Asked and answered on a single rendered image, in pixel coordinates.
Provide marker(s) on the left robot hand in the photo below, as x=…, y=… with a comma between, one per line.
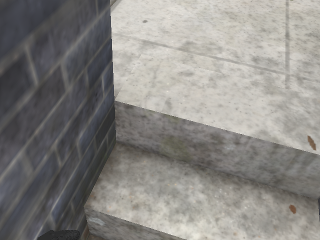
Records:
x=60, y=235

